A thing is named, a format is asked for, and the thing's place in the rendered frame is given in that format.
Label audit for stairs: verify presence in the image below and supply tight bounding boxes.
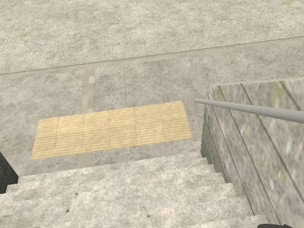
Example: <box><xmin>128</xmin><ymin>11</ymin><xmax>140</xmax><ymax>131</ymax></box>
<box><xmin>0</xmin><ymin>152</ymin><xmax>269</xmax><ymax>228</ymax></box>

